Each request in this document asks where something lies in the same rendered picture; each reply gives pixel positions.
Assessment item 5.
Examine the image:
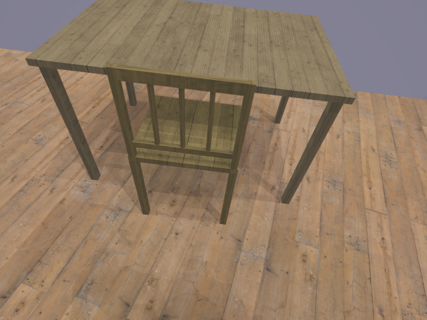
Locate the chair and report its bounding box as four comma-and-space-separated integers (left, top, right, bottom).
105, 63, 256, 225

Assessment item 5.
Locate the table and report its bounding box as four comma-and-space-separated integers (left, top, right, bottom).
25, 0, 355, 204

